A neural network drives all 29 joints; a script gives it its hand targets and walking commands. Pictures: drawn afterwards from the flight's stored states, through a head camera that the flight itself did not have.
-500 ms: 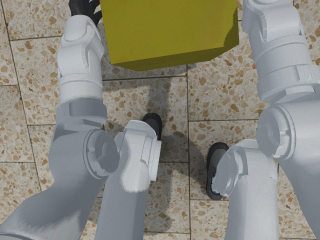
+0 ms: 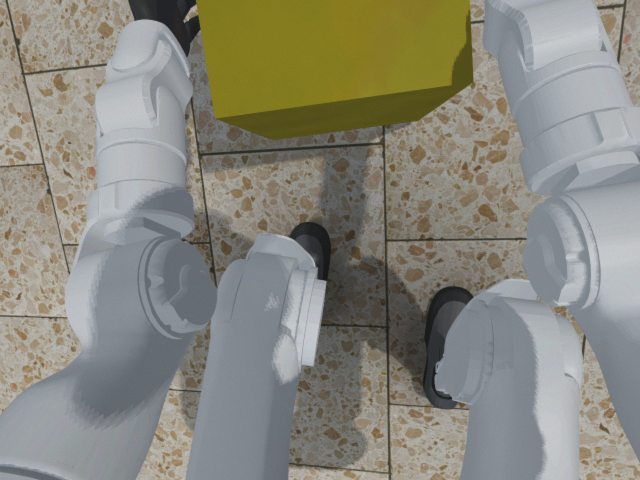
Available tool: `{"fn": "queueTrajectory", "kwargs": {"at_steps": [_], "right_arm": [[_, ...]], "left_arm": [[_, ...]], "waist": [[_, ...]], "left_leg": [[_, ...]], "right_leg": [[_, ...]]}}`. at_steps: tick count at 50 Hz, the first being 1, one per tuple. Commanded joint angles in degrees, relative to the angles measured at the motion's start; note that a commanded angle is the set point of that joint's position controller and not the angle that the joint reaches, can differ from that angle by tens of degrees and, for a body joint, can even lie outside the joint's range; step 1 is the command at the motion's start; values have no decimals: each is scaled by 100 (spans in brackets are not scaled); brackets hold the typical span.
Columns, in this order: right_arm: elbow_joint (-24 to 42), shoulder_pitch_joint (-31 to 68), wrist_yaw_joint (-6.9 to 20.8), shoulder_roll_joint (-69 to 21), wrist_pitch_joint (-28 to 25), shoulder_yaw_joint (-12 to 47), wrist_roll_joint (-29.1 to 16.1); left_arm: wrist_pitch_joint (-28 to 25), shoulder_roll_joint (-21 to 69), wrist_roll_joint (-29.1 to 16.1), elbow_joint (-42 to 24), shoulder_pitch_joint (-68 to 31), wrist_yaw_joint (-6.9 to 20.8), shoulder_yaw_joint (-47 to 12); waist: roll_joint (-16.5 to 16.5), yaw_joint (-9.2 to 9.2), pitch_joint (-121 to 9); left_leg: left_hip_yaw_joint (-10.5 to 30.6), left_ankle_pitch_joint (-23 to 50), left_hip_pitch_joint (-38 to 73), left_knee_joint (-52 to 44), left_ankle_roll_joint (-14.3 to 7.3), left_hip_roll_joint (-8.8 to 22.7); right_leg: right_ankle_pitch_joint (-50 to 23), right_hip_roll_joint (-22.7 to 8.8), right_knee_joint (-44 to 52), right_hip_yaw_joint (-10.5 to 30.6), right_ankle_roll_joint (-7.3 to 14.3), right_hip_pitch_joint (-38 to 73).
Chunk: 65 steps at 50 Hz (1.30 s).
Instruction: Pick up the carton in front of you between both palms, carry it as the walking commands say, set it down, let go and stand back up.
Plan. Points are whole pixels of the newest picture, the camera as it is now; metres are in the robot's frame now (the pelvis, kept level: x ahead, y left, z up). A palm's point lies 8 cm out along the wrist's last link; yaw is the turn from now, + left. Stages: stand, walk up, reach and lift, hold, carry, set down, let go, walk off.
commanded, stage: set down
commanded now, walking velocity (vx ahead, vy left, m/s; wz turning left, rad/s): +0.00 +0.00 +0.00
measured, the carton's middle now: (332, 24) +0.53 +0.13 -0.24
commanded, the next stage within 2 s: let go in 2.00 s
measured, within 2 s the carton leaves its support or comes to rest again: rests again in 0.72 s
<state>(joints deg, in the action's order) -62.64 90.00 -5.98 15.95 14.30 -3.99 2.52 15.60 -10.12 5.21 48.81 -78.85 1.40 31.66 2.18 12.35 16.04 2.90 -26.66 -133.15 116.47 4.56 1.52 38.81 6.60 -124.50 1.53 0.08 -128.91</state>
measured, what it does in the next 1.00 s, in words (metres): stands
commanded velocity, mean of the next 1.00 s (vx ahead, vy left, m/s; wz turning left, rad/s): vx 0.00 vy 0.00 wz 0.00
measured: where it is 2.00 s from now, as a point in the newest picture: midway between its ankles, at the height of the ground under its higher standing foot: (371, 333)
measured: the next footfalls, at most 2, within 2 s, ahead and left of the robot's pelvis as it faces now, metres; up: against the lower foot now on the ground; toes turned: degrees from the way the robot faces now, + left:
none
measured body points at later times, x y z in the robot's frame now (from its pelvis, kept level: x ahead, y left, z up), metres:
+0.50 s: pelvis +0.00 +0.00 -0.01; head +0.38 +0.00 +0.21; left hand +0.51 +0.29 -0.18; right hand +0.59 -0.01 -0.20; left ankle +0.14 +0.15 -0.36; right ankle +0.07 -0.11 -0.36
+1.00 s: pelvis -0.01 +0.01 -0.01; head +0.38 +0.02 +0.20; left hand +0.49 +0.30 -0.20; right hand +0.61 -0.07 -0.19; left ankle +0.14 +0.15 -0.36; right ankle +0.07 -0.11 -0.36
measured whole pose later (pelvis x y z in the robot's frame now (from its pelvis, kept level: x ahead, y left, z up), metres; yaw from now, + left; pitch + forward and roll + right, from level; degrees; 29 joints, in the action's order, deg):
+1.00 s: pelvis -0.01 +0.01 -0.01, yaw +0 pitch +38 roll +3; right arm -64.4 96.7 -2.2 28.3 9.5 11.3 -10.6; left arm 2.5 -17.3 -6.1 64.4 -83.5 -4.8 27.6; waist 0.2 10.7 26.2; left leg 0.3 -26.0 -130.0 118.5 2.5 2.3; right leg 38.3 7.4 -126.8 4.3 -2.6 -125.9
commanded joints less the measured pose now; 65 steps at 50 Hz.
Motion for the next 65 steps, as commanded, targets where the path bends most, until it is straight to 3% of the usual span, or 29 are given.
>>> {"fn": "queueTrajectory", "kwargs": {"at_steps": [1, 22, 26, 32, 34, 36, 38, 40, 43, 46, 48, 51, 57, 61, 65], "right_arm": [[841, 2603, 1225, -4588, -352, 1103, -417], [91, 1701, 1268, -3711, -204, 389, 491], [4, 1545, 1269, -3487, -179, 243, 669], [74, 1690, 1156, -2801, -248, 226, 791], [134, 1714, 949, -1821, -341, 206, 713], [233, 1640, 575, -120, -463, 119, 613], [329, 1975, 226, 1094, -581, 285, 232], [372, 2357, 146, 1247, -624, 641, -202], [586, 2759, 259, 1017, -657, 1260, -869], [693, 2891, 380, 956, -650, 1616, -1357], [612, 2803, 408, 1047, -616, 1651, -1466], [463, 2647, 387, 1274, -540, 1484, -1343], [775, 2475, 192, 1650, -313, 936, -955], [641, 2178, 220, 1700, -169, 525, -752], [526, 1950, 321, 1616, -144, 255, -573]], "left_arm": [[-133, 4402, -502, -272, -2659, 1238, -1583], [-251, 3512, -284, 425, -2506, 1202, -979], [-268, 3320, -229, 497, -2407, 1138, -875], [-438, 2807, -218, 587, -2272, 907, -625], [-593, 1852, -165, 782, -1846, 621, -237], [-852, 250, -132, 936, -1286, 136, 211], [-1169, -931, -393, 1022, -1259, -325, 146], [-1350, -1291, -748, 1177, -1424, -510, -45], [-1448, -1474, -1064, 1322, -1584, -556, -279], [-1484, -1754, -1152, 1153, -1672, -597, -359], [-1465, -1894, -1151, 947, -1664, -643, -377], [-1370, -1891, -1204, 573, -1592, -712, -444], [-961, -1570, -1542, -337, -1391, -862, -908], [-674, -1196, -1476, -388, -1227, -912, -1034], [-575, -1001, -1220, -532, -1096, -908, -932]], "waist": [[1188, 272, -5708], [951, -174, -4101], [896, -256, -3868], [911, -237, -3922], [883, -168, -4037], [863, -105, -4213], [840, 17, -4653], [1033, 252, -5035], [1327, 623, -5288], [1342, 984, -5684], [1242, 1072, -5989], [1083, 979, -6534], [796, 522, -7914], [545, 337, -7366], [440, 300, -7063]], "left_leg": [[-840, 1995, 3281, -264, -166, -479], [-651, 1362, 2634, -131, -199, -493], [-623, 1296, 2628, -116, -177, -506], [-690, 1368, 2802, -34, -50, -440], [-748, 1445, 2997, -27, 1, -370], [-775, 1536, 3231, -52, 57, -275], [-773, 1747, 3334, -64, 40, -214], [-764, 1989, 3384, -74, -31, -158], [-746, 2161, 3477, -119, -170, -100], [-752, 2407, 3821, -162, -261, -32], [-757, 2582, 4210, -203, -286, -18], [-770, 2806, 4928, -313, -279, -54], [-805, 2988, 6451, -697, -233, -233], [-840, 2370, 6085, -1129, -147, -306], [-877, 2135, 5640, -1457, -90, -337]], "right_leg": [[-1920, 244, 1308, -158, 39, 2568], [-1529, 86, 1229, -61, 130, 1896], [-1480, 63, 1207, -50, 146, 1853], [-1645, -36, 1132, -3, 55, 2207], [-1678, -121, 1127, 4, -37, 2408], [-1738, -230, 1133, 26, -125, 2612], [-1889, -317, 1089, 75, -181, 2757], [-2034, -390, 1027, 121, -215, 2888], [-2027, -450, 979, 167, -266, 2887], [-1965, -448, 946, 152, -299, 2906], [-1882, -410, 962, 74, -304, 2859], [-1707, -322, 1055, -115, -286, 2776], [-1365, -150, 1479, -515, -176, 2750], [-866, -128, 1888, -554, -83, 2451], [-837, -97, 2215, -499, -38, 2441]]}}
